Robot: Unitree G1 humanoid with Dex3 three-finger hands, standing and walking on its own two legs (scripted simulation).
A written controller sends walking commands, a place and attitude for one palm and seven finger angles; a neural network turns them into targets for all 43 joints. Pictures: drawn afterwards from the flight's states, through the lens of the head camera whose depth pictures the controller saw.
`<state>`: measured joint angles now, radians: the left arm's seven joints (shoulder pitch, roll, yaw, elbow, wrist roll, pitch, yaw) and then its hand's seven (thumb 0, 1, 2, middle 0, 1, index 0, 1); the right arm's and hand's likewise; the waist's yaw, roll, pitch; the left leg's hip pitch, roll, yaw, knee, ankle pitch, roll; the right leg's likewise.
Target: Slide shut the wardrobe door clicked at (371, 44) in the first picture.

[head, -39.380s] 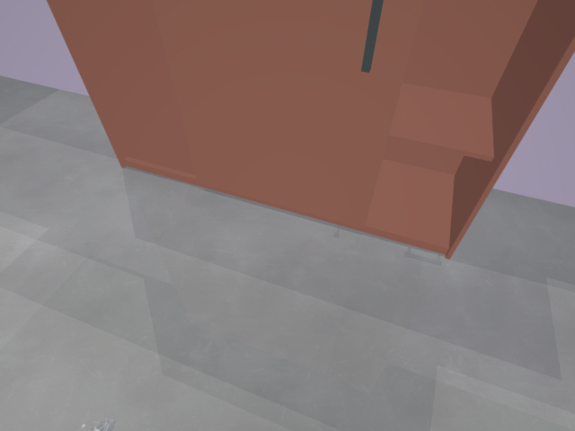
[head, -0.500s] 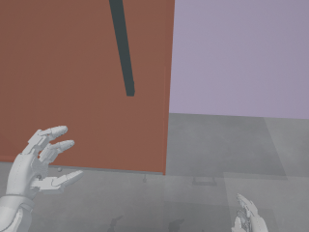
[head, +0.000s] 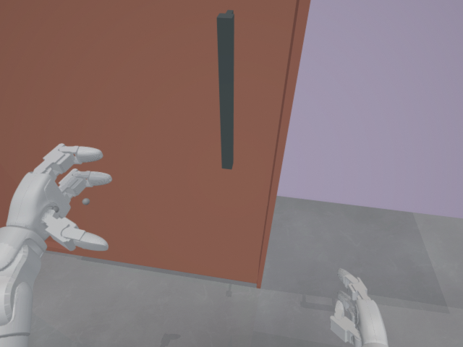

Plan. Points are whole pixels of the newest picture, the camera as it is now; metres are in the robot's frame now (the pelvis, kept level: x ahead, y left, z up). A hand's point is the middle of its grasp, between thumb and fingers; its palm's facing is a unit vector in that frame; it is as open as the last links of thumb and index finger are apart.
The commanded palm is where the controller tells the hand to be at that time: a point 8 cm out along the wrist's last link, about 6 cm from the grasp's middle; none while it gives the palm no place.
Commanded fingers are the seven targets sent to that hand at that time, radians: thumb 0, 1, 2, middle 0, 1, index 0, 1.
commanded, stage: raise the hand with hooked fingers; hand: left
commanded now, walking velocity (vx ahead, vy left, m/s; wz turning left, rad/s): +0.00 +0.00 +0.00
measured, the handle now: (228, 101) +0.53 +0.09 +0.18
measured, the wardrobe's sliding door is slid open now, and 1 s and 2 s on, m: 0.00 0.00 0.00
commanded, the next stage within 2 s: move the hooked fingers beside the handle in 0.72 s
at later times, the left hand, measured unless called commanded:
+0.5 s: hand (84, 171) +0.28 +0.26 +0.20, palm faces +0.07 -1.00 -0.07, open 14.0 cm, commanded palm +0.24 +0.31 +0.22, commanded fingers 0.00 -0.50 0.30 -0.30 -1.20 -0.30 -1.20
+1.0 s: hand (97, 169) +0.28 +0.24 +0.20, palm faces +0.08 -0.99 -0.07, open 14.0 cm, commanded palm +0.26 +0.28 +0.21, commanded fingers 0.00 -0.50 0.30 -0.30 -1.20 -0.30 -1.20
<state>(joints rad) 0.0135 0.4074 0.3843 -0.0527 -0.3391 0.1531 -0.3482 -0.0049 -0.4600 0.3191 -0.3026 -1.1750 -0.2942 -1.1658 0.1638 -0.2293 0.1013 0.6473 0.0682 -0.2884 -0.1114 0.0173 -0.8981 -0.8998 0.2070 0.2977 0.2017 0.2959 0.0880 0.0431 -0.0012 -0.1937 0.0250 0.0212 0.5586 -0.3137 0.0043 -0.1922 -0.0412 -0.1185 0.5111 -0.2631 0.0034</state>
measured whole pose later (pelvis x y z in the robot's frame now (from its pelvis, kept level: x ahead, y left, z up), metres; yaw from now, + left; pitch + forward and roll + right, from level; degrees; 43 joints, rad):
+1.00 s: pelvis -0.01 -0.02 +0.00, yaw +0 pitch -5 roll -1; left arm -0.22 0.46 0.40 0.09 -0.31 0.30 -0.36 -0.01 -0.51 0.30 -0.31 -1.20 -0.30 -1.20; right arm 0.17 -0.28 0.08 0.65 0.10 -0.19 -0.13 0.02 -0.90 -0.90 0.21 0.30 0.20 0.30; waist 0.07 0.06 0.00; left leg -0.16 0.05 0.02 0.50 -0.27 -0.02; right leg -0.17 -0.02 -0.12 0.47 -0.23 -0.03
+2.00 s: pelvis +0.01 -0.01 +0.01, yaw -2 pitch -1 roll +0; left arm -0.58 0.37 0.27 0.42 -0.21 0.27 -0.19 -0.01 -0.50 0.30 -0.30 -1.20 -0.29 -1.19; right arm 0.25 -0.27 0.04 0.69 0.08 -0.11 -0.11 0.02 -0.90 -0.90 0.21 0.30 0.20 0.30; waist 0.00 0.05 -0.02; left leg -0.19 0.04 0.05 0.47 -0.27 -0.01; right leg -0.21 -0.02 -0.09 0.45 -0.23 -0.01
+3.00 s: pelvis +0.00 -0.01 +0.01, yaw -2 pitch +2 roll -1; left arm -0.83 0.35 0.25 0.77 -0.16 0.13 -0.12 -0.01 -0.51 0.30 -0.30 -1.20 -0.30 -1.20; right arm 0.30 -0.27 0.03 0.71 0.06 -0.11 -0.08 0.01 -0.90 -0.90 0.21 0.30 0.20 0.30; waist -0.04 0.04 -0.03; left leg -0.26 0.04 0.05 0.49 -0.26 -0.01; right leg -0.28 -0.01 -0.08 0.45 -0.20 -0.01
